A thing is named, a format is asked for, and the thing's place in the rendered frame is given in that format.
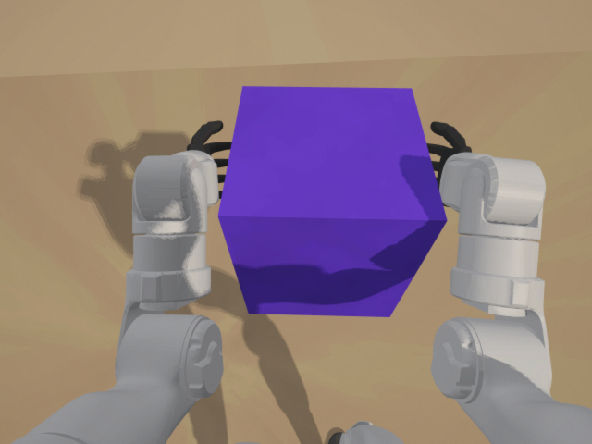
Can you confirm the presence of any carton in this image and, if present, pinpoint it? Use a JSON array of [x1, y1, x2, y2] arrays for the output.
[[218, 86, 448, 317]]

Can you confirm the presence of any robot right hand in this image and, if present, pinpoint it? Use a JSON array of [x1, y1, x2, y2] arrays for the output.
[[427, 122, 472, 207]]

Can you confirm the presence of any right robot thigh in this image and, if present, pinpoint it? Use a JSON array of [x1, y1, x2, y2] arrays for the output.
[[339, 425, 404, 444]]

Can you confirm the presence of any robot right forearm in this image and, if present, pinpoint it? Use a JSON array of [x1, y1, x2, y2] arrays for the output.
[[439, 153, 552, 386]]

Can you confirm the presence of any left robot upper arm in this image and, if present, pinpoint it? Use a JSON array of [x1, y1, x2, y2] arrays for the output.
[[11, 314, 224, 444]]

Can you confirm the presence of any robot left forearm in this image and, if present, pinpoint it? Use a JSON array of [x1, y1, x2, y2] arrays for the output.
[[115, 150, 219, 380]]

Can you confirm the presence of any right robot upper arm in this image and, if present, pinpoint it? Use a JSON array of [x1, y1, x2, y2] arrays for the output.
[[431, 317, 592, 444]]

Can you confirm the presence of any right robot shin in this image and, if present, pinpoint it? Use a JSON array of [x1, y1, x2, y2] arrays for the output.
[[349, 421, 373, 430]]

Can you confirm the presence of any robot left hand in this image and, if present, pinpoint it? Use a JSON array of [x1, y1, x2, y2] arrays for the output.
[[187, 121, 232, 199]]

